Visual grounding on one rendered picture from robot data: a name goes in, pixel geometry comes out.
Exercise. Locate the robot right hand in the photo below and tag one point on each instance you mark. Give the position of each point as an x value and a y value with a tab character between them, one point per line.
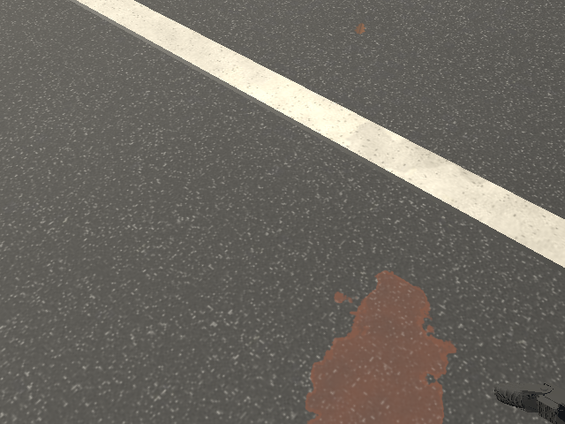
548	400

